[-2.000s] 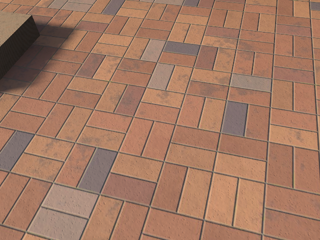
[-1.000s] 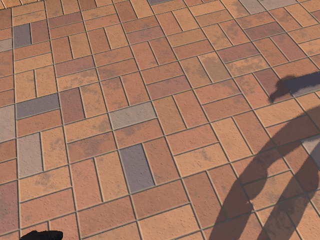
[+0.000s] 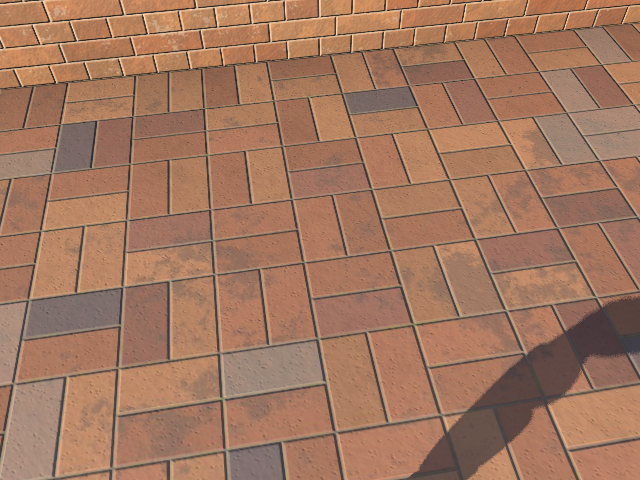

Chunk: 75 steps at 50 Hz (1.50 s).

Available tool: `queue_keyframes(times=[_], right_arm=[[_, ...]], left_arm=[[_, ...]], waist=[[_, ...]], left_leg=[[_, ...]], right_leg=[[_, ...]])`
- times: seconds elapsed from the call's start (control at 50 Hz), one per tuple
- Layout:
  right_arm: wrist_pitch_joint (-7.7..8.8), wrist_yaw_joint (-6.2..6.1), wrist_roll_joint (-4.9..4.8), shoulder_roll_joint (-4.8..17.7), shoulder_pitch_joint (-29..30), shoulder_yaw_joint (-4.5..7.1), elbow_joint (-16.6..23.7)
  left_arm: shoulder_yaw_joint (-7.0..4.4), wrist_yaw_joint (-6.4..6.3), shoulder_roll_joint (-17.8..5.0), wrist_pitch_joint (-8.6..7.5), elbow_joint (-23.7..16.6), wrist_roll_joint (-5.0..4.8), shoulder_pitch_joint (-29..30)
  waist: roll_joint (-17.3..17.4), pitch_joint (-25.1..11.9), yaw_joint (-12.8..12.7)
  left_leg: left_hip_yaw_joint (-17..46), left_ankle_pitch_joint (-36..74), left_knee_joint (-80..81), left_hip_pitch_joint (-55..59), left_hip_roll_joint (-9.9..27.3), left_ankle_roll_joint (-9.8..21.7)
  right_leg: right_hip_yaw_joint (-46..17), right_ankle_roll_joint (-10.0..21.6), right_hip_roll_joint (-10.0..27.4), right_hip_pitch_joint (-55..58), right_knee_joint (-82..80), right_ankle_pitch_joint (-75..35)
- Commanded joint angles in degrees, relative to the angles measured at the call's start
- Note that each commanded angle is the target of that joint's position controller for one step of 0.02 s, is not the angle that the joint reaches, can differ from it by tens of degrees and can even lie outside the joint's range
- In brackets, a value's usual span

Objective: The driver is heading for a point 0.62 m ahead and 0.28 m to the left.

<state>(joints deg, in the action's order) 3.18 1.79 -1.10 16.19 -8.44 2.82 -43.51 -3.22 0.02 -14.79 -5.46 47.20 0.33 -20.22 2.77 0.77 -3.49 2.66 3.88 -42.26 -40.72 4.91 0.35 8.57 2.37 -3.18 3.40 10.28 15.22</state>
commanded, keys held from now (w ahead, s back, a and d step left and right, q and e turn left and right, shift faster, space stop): w+q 0.88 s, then no key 0.12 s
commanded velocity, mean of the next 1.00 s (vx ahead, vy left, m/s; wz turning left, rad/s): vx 0.48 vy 0.00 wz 0.54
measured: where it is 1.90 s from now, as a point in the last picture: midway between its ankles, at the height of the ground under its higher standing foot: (273, 381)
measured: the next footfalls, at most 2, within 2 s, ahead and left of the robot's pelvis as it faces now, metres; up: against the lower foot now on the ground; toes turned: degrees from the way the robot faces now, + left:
left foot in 0.16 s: +0.28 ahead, +0.12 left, +0.00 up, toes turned +7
right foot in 0.64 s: +0.58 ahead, -0.02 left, +0.00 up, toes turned +26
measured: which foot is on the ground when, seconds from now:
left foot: up 0.00-0.14, down 0.16-0.64, up 0.66-1.00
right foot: down 0.00-0.16, up 0.18-0.62, down 0.64-1.00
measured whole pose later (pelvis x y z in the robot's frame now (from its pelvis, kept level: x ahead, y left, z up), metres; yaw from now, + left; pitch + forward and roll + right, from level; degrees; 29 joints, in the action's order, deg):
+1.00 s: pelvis +0.55 +0.10 +0.00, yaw +34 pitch +1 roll -2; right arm 1.5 1.4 -0.7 16.9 -6.6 3.6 -34.8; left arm -3.7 -0.2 -16.4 -4.4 47.8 -0.2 -18.8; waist 2.4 3.0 -5.2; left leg 2.8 -3.0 -43.0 -38.1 4.4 -0.5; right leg 8.5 0.5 -0.4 -1.5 15.6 15.2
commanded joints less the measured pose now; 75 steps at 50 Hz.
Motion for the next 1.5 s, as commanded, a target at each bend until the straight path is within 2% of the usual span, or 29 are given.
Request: queue_keyframes(times=[0.02,0.1,0.14,0.16,0.18,0.2,0.22,0.28,0.36,0.46,0.56,0.62,0.64,0.66,0.68,0.7,0.74,0.8,0.94,1.02,1.1,1.12,1.14,1.16,1.18,1.24,1.42,1.48,1.5], right_arm=[[0.9,1.25,-0.04,1.39,8.02,-0.32,6.72],[0.64,2.53,-0.19,4.02,7.2,0.9,9.32],[0.14,2.05,-0.36,8.28,-4.84,3.3,7.23],[-0.38,0.97,-0.43,11.98,-14.25,5.1,5.33],[-0.33,0.27,-0.58,18.09,-15.28,6.14,5.32],[0.11,0.13,-0.36,14.19,-17.07,5.0,6.65],[0.5,0.05,0.34,11.36,-15.07,4.22,6.23],[0.92,-0.31,0.87,7.15,-4.96,2.82,8.44],[1.13,-1.21,0.55,8.36,-4.63,3.16,8.23],[0.12,-2.45,-0.13,9.94,-8.64,3.6,6.5],[-0.73,-2.73,-0.5,9.42,-11.77,3.55,5.22],[-0.97,-2.64,-0.04,6.91,-10.28,2.83,5.98],[-0.71,-2.39,0.7,3.19,-10.72,1.46,6.96],[-0.21,-2.36,-0.96,0.56,-18.47,0.48,8.69],[-0.23,-2.65,-1.55,6.77,-17.95,1.49,7.33],[-0.59,-2.68,-1.08,9.95,-11.74,2.44,7.88],[-0.89,-2.57,0.19,8.79,-6.65,2.65,9.3],[-1.66,-1.76,-0.67,5.3,-7.12,2.28,9.83],[-1.17,-0.68,0.51,1.92,0.84,0.83,12.28],[-0.42,0.81,0.42,2.14,5.19,0.92,13.64],[-0.49,0.01,1.72,8.74,-7.03,3.95,10.34],[-0.92,-1.25,2.85,13.16,-12.8,4.54,9.98],[-0.97,-1.33,3.65,12.63,-8.87,2.84,11.21],[-1.44,-0.68,2.46,8.12,-8.69,2.17,11.32],[-1.44,-0.27,1.71,6.69,-5.02,1.52,10.82],[-1.4,-0.25,1.93,6.03,2.36,1.29,9.49],[-2.14,-1.79,2.14,3.65,5.05,0.55,4.55],[-2.03,-1.64,2.47,2.02,-1.64,0.11,1.96],[-2.2,-1.99,2.52,2.19,-0.17,0.15,1.69]], left_arm=[[-2.35,-0.65,-9.56,-0.28,-2.26,-0.67,0.63],[-3.07,-1.46,-12.1,1.92,-1.93,-0.95,0.76],[-3.2,-2.15,-13.21,3.07,-2.47,-0.88,1.73],[-2.7,-2.55,-12.63,2.91,-3.37,-0.55,1.79],[0.31,-1.21,-3.14,1.39,-6.15,1.45,-5.35],[0.18,-0.18,-6.82,-1.23,-6.72,-0.3,-0.8],[-0.77,0.43,-10.05,-2.58,-8.84,-2.67,5.85],[-0.96,-0.34,-9.79,-2.76,-9.33,-0.18,7.35],[-0.49,-0.59,-7.35,-0.3,-9.84,0.91,6.96],[0.68,-0.14,-4.87,-0.58,-12.46,0.36,18.51],[-0.63,1.01,-8.12,-1.74,-13.6,-0.78,21.6],[-2.42,0.64,-10.67,-2.54,-11.46,-0.53,11.83],[-3.31,0.11,-13.67,-2.7,-10.86,0.44,3.56],[-4.43,0.31,-18.09,-1.83,-8.63,1.05,-1.4],[-3.51,0.67,-12.89,-1.5,-9.18,-0.35,-0.63],[-2.57,0.39,-9.47,-1.1,-9.73,-0.48,1.58],[-1.62,0.19,-7.19,-0.46,-9.48,0.23,5.93],[-1.38,0.02,-6.17,-0.89,-8.1,0.15,6.8],[-2.36,-0.31,-10.0,-0.25,-4.61,-0.27,7.23],[-2.62,-0.51,-12.12,0.82,-2.04,-1.67,4.08],[-2.35,-0.83,-11.58,1.41,-1.2,-2.22,4.15],[-0.76,-0.71,-7.88,1.11,-3.23,0.62,3.33],[1.37,0.47,-3.8,1.15,-1.95,0.82,-6.1],[-0.15,0.81,-9.79,1.97,0.23,-0.63,-3.98],[-0.43,0.82,-10.47,2.63,-1.53,-1.97,1.54],[-0.47,-1.13,-8.79,5.16,-0.7,-0.66,3.0],[0.28,-1.93,-5.37,6.25,0.57,0.53,5.47],[-0.63,-1.97,-11.35,5.84,-0.4,1.08,8.38],[-0.48,-1.71,-9.25,5.63,0.39,0.73,9.38]], waist=[[-4.05,5.72,-0.78],[-6.97,1.5,1.96],[-7.98,-6.0,8.87],[-4.65,-11.01,13.57],[11.35,-17.18,6.79],[6.26,-25.74,10.29],[3.04,-17.08,11.47],[-3.17,-4.94,4.04],[-1.6,-2.14,2.09],[0.93,-0.87,6.78],[3.11,-1.5,7.16],[4.27,-5.3,1.47],[-1.82,-12.9,-1.86],[-20.92,-19.34,1.38],[-16.27,-15.76,0.03],[-10.95,-8.67,-1.6],[-6.99,-1.75,-0.01],[-9.68,-0.09,1.98],[-6.48,2.06,1.27],[-7.53,0.19,0.27],[-5.41,-7.47,8.12],[4.03,-15.13,9.19],[12.48,-25.96,3.35],[4.4,-28.08,6.64],[3.44,-18.75,5.93],[1.84,-8.32,1.42],[3.58,-5.54,1.05],[-6.99,-0.18,5.15],[-10.16,0.35,4.53]], left_leg=[[-2.17,2.23,6.15,0.4,-0.38,1.44],[-7.42,-8.45,7.69,5.52,-5.06,5.28],[-9.09,-11.01,9.16,22.38,-9.44,8.48],[-2.08,-10.22,11.03,39.95,-6.63,11.12],[29.35,-16.93,12.39,63.09,9.7,22.14],[47.85,-25.18,22.67,67.91,14.41,25.93],[38.96,-22.78,24.91,62.54,12.48,21.84],[22.46,-5.84,27.23,38.05,5.91,17.81],[15.6,2.42,29.86,26.48,2.94,17.84],[11.57,-5.84,28.04,22.55,-1.7,12.9],[20.27,-11.82,21.28,30.54,1.63,11.32],[20.59,-8.72,11.12,29.49,-0.96,8.13],[15.69,-15.37,-4.42,23.19,-4.48,5.86],[7.68,-37.96,-22.55,3.1,-12.02,1.99],[8.41,-36.57,-30.55,-4.55,-7.08,0.99],[7.45,-31.02,-32.8,-6.29,-5.23,0.5],[5.65,-24.09,-29.68,-3.69,-1.96,-0.12],[3.65,-21.3,-25.62,0.36,0.42,-0.33],[-0.22,-7.04,-3.91,3.73,-0.39,-1.24],[-2.75,-3.33,7.03,11.06,-3.19,0.59],[-3.49,6.29,17.31,32.67,-6.39,5.88],[10.34,34.92,11.84,49.37,6.25,9.95],[28.79,46.63,11.24,60.58,20.81,22.17],[25.64,35.12,13.84,55.27,17.05,21.04],[18.78,27.93,15.95,49.31,13.43,18.37],[10.88,12.63,22.91,27.6,7.65,13.83],[7.94,-24.65,26.35,17.8,4.02,10.15],[3.2,-31.08,21.86,16.0,-3.46,2.35],[0.28,-25.54,19.52,22.92,-5.17,0.85]], right_leg=[[-1.97,6.63,17.21,-3.02,-3.83,-21.97],[0.99,4.39,18.63,5.07,7.77,-51.03],[2.64,2.51,17.02,1.91,25.85,-61.5],[2.65,0.44,14.91,-10.35,41.52,-49.45],[-0.42,-3.6,3.58,-38.04,64.37,8.3],[-14.02,-3.25,-0.22,-45.73,72.96,18.55],[-15.8,-1.94,3.35,-50.52,72.11,13.09],[-14.85,-2.08,9.08,-41.85,58.66,4.01],[-12.38,-5.71,9.33,-37.74,48.8,-0.14],[-11.04,-6.96,4.98,-32.21,26.64,-19.26],[-13.86,-5.0,3.24,-29.74,18.47,-15.35],[-13.33,-0.71,4.64,-15.05,14.74,-11.28],[-22.3,3.15,14.25,-0.92,15.4,-7.51],[-49.04,12.76,26.78,16.26,10.1,5.91],[-54.65,12.33,27.65,14.65,7.11,19.06],[-45.42,9.66,24.99,8.42,6.48,17.21],[-32.11,7.69,20.14,-2.83,4.81,2.44],[-21.81,7.43,17.23,-8.8,1.04,-6.05],[-6.66,7.56,15.55,-10.14,0.64,-30.19],[-4.49,5.96,16.34,-6.54,4.54,-36.46],[-1.48,1.05,12.87,-8.56,25.33,-40.76],[-0.41,-2.04,8.85,-21.57,42.76,-13.93],[-8.29,-4.88,3.59,-32.92,58.45,26.83],[-14.58,-5.22,5.99,-31.67,60.56,25.07],[-12.83,-5.37,7.38,-35.76,59.55,22.68],[-11.42,-6.86,9.24,-28.31,50.73,13.16],[-9.04,-4.84,6.62,-12.71,23.06,-3.47],[-14.71,-0.18,12.15,-14.21,14.53,-3.54],[-14.75,0.61,10.85,-22.32,11.82,8.78]])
